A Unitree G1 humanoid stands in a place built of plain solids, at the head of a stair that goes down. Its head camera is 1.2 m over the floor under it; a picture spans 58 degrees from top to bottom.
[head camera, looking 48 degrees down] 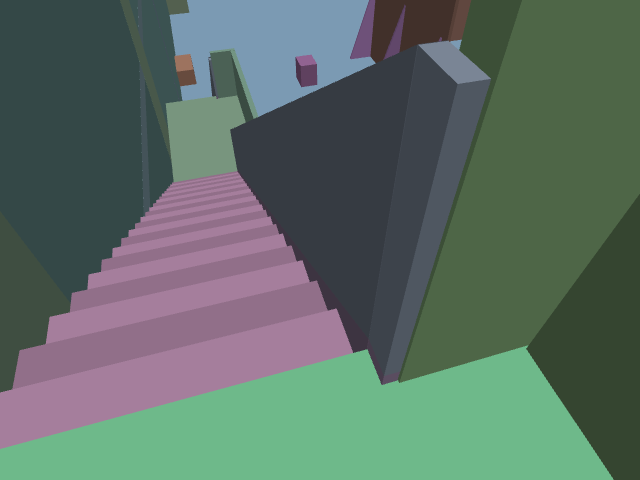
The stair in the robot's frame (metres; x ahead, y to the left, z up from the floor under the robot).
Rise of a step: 0.19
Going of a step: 0.28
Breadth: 1.23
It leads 16 degrees to the left of straight ahead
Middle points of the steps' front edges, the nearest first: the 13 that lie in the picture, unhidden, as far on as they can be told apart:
0.46 0.45 0.00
0.73 0.53 -0.18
1.00 0.60 -0.37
1.27 0.68 -0.56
1.54 0.76 -0.74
1.80 0.84 -0.93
2.07 0.92 -1.11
2.34 1.00 -1.30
2.61 1.07 -1.48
2.88 1.15 -1.67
3.15 1.23 -1.86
3.42 1.31 -2.04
3.68 1.39 -2.23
